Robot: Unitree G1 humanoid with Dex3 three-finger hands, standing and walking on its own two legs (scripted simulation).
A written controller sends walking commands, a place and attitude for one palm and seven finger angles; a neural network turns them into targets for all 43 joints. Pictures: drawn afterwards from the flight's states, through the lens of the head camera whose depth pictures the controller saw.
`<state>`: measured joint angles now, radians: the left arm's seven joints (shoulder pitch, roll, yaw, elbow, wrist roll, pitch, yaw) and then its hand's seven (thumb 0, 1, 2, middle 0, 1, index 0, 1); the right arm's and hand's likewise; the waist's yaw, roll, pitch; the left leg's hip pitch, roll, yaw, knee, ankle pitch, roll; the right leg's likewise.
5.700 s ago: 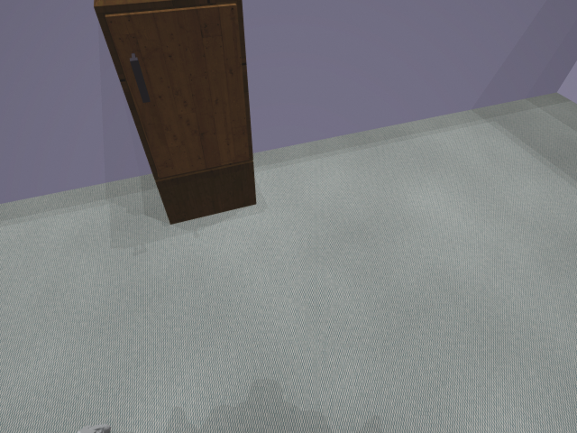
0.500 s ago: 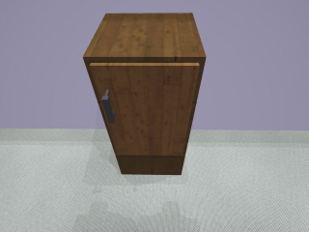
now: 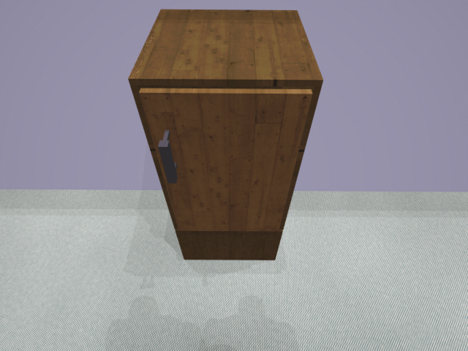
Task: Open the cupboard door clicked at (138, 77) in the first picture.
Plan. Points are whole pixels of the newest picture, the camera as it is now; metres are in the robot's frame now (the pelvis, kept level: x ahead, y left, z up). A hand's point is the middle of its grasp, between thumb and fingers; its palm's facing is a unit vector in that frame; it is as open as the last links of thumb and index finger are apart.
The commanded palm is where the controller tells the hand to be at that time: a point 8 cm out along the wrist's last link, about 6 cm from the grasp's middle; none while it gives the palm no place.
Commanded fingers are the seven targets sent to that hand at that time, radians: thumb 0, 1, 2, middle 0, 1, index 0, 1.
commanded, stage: look again from close up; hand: left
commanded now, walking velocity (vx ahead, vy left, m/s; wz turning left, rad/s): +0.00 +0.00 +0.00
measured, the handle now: (169, 157) +0.56 +0.20 -0.04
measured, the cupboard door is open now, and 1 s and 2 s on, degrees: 0 0 0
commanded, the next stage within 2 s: raise the hand with hooked fingers in 0.34 s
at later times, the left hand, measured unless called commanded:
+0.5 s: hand out of the picture +0.05 +0.22 -0.15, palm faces +0.12 -0.97 -0.22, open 7.4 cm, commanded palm +0.10 +0.27 -0.07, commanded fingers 0.00 0.81 0.86 -0.21 -0.36 -0.21 -0.36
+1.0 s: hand out of the picture +0.13 +0.23 -0.06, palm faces +0.11 -0.99 -0.05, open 9.5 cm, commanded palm +0.13 +0.28 -0.05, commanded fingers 0.00 0.22 0.61 -0.25 -0.74 -0.25 -0.74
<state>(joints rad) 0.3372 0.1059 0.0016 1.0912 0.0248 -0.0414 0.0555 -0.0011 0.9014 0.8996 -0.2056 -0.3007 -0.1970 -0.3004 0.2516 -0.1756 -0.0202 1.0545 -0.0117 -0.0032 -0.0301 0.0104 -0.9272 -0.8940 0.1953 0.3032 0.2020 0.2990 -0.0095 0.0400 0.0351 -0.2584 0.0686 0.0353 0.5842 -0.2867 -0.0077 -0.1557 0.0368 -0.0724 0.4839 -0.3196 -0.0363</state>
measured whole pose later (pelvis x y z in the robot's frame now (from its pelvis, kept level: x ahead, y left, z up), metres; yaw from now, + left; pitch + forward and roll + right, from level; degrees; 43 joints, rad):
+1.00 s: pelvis -0.06 -0.02 -0.11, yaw +2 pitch +15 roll -3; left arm 0.35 0.26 0.31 0.12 -0.34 -0.50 -0.42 0.01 0.44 0.71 -0.24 -0.59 -0.23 -0.59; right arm 0.13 -0.25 -0.03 0.55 0.02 -0.26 -0.08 0.01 -0.90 -0.89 0.20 0.30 0.20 0.30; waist 0.05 -0.01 -0.14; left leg -1.03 0.07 -0.07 1.28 -0.52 -0.04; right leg -0.91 0.01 -0.16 1.25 -0.60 -0.07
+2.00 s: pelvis -0.04 +0.03 -0.08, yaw +1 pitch +16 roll -4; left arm 0.04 0.39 0.41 0.35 -0.34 -0.34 -0.46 -0.02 -0.50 0.30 -0.30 -1.20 -0.30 -1.20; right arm 0.24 -0.25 0.04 0.55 0.02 -0.19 -0.06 0.01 -0.90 -0.89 0.20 0.30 0.21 0.30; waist -0.01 0.02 -0.13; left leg -0.95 0.04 0.00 1.14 -0.48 0.04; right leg -0.83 -0.01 -0.10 1.07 -0.51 0.01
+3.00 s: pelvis -0.04 +0.01 -0.08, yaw +0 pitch +17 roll -3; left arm -0.21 0.42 0.44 0.60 -0.31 -0.36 -0.47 -0.02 -0.50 0.30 -0.30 -1.20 -0.30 -1.20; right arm 0.26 -0.27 0.02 0.59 0.03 -0.15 -0.07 0.01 -0.90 -0.89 0.20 0.30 0.21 0.30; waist -0.04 0.02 -0.14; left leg -0.96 0.06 0.00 1.14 -0.48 0.00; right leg -0.87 0.01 -0.10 1.10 -0.53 -0.03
